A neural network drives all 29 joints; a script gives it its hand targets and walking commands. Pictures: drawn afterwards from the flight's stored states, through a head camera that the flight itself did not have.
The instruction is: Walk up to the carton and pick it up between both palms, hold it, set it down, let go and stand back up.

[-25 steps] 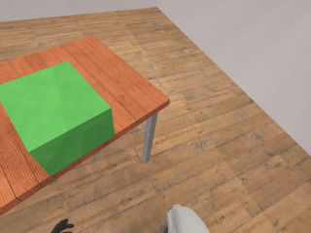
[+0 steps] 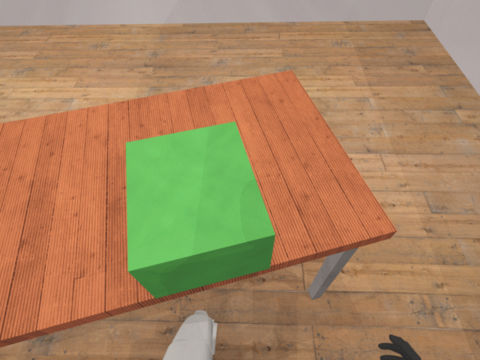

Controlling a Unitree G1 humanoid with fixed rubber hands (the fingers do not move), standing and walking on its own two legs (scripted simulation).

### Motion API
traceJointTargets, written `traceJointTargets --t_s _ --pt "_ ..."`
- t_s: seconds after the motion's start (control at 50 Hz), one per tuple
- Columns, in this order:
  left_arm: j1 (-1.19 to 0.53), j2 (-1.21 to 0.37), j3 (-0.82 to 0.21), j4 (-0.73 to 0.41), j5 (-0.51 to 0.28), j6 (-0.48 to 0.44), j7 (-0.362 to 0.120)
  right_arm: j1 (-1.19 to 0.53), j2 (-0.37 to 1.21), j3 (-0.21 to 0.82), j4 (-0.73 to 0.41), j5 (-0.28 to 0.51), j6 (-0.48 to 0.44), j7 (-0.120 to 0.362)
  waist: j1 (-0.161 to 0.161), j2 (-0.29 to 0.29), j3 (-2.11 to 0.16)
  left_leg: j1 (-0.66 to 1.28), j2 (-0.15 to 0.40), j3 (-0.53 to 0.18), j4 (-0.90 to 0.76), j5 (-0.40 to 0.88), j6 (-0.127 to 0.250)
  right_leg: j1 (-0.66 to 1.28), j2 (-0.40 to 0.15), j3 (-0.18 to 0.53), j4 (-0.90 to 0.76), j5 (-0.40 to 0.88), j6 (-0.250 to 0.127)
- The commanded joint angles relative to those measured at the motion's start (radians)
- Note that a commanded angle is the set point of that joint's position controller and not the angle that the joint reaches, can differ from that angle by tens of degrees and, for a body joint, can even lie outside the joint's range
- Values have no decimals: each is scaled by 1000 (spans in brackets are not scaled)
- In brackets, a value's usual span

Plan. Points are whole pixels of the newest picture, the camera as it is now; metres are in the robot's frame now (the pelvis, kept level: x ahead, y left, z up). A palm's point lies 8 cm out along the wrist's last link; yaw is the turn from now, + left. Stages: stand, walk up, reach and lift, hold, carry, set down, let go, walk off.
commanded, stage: walk up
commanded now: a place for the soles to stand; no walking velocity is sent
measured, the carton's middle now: (197, 205) +0.39 +0.11 -0.04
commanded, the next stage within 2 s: none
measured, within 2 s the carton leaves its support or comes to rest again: neither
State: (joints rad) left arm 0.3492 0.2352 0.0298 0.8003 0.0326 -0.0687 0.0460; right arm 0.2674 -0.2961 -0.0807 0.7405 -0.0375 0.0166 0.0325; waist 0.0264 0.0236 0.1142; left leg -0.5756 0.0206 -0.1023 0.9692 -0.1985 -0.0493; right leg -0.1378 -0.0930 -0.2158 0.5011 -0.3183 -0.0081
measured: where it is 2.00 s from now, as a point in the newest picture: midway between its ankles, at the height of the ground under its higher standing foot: outside the picture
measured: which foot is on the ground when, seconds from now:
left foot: up 0.00-0.06, down 0.08-0.48, up 0.50-0.88, down 0.90-1.00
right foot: down 0.00-0.12, up 0.14-0.44, down 0.46-0.92, up 0.94-1.00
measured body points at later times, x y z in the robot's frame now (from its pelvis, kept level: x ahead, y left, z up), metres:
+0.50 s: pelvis -0.01 -0.03 -0.03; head +0.02 -0.04 +0.41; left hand +0.04 +0.24 -0.15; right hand +0.20 -0.25 -0.14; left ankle +0.12 +0.13 -0.73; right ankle -0.01 -0.13 -0.74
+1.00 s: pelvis -0.03 -0.01 +0.00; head -0.03 +0.00 +0.45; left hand -0.11 +0.24 -0.15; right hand +0.13 -0.21 -0.13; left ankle -0.08 +0.10 -0.74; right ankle -0.01 -0.13 -0.72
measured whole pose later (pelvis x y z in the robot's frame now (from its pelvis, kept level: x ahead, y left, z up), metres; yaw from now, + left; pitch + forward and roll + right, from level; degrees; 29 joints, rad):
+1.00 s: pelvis -0.03 -0.01 +0.00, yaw +19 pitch +0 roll +1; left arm 0.42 0.25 0.01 0.84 0.03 0.01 0.01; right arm 0.25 -0.18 -0.01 0.89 -0.03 -0.01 -0.01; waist 0.03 -0.04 0.00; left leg -0.20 -0.03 -0.02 0.50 -0.29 0.02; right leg -0.28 -0.08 -0.10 0.70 -0.51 -0.01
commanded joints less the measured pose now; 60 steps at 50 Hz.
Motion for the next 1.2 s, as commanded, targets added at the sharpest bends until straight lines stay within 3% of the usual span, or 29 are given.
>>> traceJointTargets --t_s 0.0,0.04,0.06,0.08,0.1,0.12,0.14,0.18,0.34,0.4,0.42,0.44,0.46,0.48,0.52,0.54,0.68,0.74,0.78,0.82,0.86,0.88,0.9,0.92,0.96,1.02,1.06,1.14,1.18 --pt "-56 193 22 -78 -1 51 -26 66 20 11 -17 -2 -30 -19 -56 -199 -92 317 -97 222 -365 265 35 -98 -78 -47 133 569 -100" --pt "-13 168 3 -94 -6 74 -41 130 -70 -24 1 -8 -34 -34 -86 -90 -150 514 -87 149 -477 509 82 -196 -18 -64 299 352 -29" --pt "19 137 -7 -113 -15 80 -47 192 -155 -55 -9 -8 -32 -41 -117 44 -256 672 90 -86 -455 698 175 -317 30 -41 529 37 15" --pt "71 80 -21 -128 -36 96 -43 198 -196 -64 -29 15 -24 -52 -104 152 -324 678 316 -399 -473 880 293 -369 100 50 722 -403 24" --pt "87 83 -14 -110 -44 122 -28 133 -195 -58 -41 41 -12 -64 -81 114 -337 586 381 -427 -480 779 395 -307 34 166 814 -424 14" --pt "59 89 -11 -115 -36 129 -24 38 -170 -54 -67 41 1 -75 -67 132 -304 552 372 -409 -500 725 416 -348 23 176 832 -422 19" --pt "15 95 -11 -129 -29 128 -21 -12 -135 -45 -90 42 11 -81 -65 110 -270 499 305 -306 -510 674 383 -340 16 203 805 -402 17" --pt "-1 94 1 -103 -19 130 -20 -99 -79 -26 -119 25 22 -84 -42 178 -225 276 199 -166 -530 499 309 -217 37 217 757 -337 16" --pt "-9 75 21 -91 -19 115 -17 -163 -46 -19 -114 -5 41 -69 -47 163 -191 243 144 -209 -545 87 259 -159 98 156 385 -211 17" --pt "53 69 31 -83 -27 93 -18 -198 -67 -23 -90 -6 66 -60 -9 158 -195 154 89 -228 -506 -185 175 -20 98 155 73 -26 -7" --pt "87 94 41 -78 -28 84 -16 -177 -44 -7 -77 -2 71 -57 1 40 -185 94 12 -172 -401 -304 124 -6 29 248 -53 -100 -17" --pt "53 178 61 -97 -20 81 -17 -172 6 2 -89 2 69 -54 12 -241 -98 -89 -104 -56 -140 -364 59 -86 -232 619 -189 -264 -57" --pt "-57 240 80 -127 -31 89 -9 -161 -23 -9 -86 -14 67 -59 -8 -270 25 -106 -136 -50 81 -440 37 -296 -402 770 -279 -225 -139" --pt "-103 251 80 -125 -29 84 3 -177 -54 -21 -72 -24 66 -57 -2 -257 70 -43 -81 -107 210 -394 37 -442 -449 813 -330 -200 -193" --pt "-147 128 48 -124 -32 62 8 -170 -81 -20 -16 -17 59 -48 -53 -91 75 -47 -88 -168 194 -247 29 -287 -242 493 -210 84 -44" --pt "-147 88 36 -123 -27 52 4 -124 -50 -19 14 -9 46 -47 -74 -101 49 -64 -108 -143 139 -189 41 -191 -136 347 -134 230 55" --pt "40 91 25 -80 -10 25 -17 -65 19 28 86 2 26 -26 6 -226 -101 -5 -82 -1 -120 -189 -12 76 -118 314 -220 -240 -55" --pt "140 160 45 -47 7 30 -19 -174 5 35 59 -20 14 -27 87 -240 -98 39 -51 58 -287 -237 -3 115 -181 371 -215 -184 -111" --pt "111 171 40 -43 12 39 -19 -154 17 50 60 -16 2 -30 69 -255 -57 78 -29 86 -381 -260 11 78 -209 359 -190 -82 -146" --pt "59 175 23 -33 8 46 -30 -27 31 51 101 -18 -24 -39 -7 -172 -83 282 -37 124 -601 -62 28 -18 -188 277 -99 91 -126" --pt "66 118 -2 -39 11 43 -41 97 -38 34 129 -27 -46 -44 -54 -2 -189 570 54 -47 -615 108 87 -185 -131 211 54 169 -71" --pt "97 49 -26 -37 3 39 -48 115 -67 24 126 -19 -50 -48 -46 125 -219 683 200 -251 -643 149 135 -344 -36 124 182 -17 -16" --pt "87 24 -36 -43 -7 52 -43 99 -90 21 124 9 -42 -56 -44 143 -165 631 261 -311 -667 19 206 -402 30 111 222 -277 0" --pt "44 37 -27 -44 -1 66 -32 108 -77 25 139 22 -35 -57 -69 163 -87 484 274 -308 -684 -152 253 -367 10 157 242 -321 -13" --pt "-8 84 -13 -36 2 72 -31 77 -33 36 127 21 -27 -60 -95 171 45 468 226 -216 -739 -248 233 -471 26 185 293 -308 -12" --pt "46 72 -9 -9 8 58 -38 114 -44 46 145 16 -32 -67 -81 184 32 473 188 -143 -686 116 207 -434 42 194 298 -188 -7" --pt "77 67 -11 2 9 48 -37 51 -38 52 133 9 -33 -65 -45 129 6 415 176 -96 -660 186 215 -335 51 202 271 -91 -7" --pt "119 38 -7 24 -3 31 -28 -83 -46 64 127 14 -17 -57 31 101 -53 219 110 31 -530 111 154 0 86 145 42 265 -13" --pt "109 84 7 17 3 28 -19 -37 -26 82 144 23 -11 -51 22 -16 -60 153 78 38 -472 -13 114 83 28 218 0 286 -23"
